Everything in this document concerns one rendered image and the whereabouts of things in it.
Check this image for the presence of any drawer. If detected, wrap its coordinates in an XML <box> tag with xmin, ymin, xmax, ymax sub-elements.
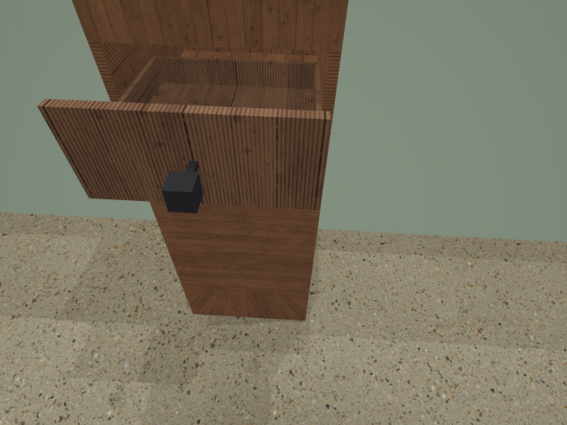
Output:
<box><xmin>37</xmin><ymin>56</ymin><xmax>331</xmax><ymax>210</ymax></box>

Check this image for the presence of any handle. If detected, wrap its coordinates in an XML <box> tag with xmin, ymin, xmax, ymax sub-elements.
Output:
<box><xmin>161</xmin><ymin>161</ymin><xmax>204</xmax><ymax>213</ymax></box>

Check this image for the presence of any cabinet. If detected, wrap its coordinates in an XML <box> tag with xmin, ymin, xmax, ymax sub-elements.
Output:
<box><xmin>72</xmin><ymin>0</ymin><xmax>348</xmax><ymax>321</ymax></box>

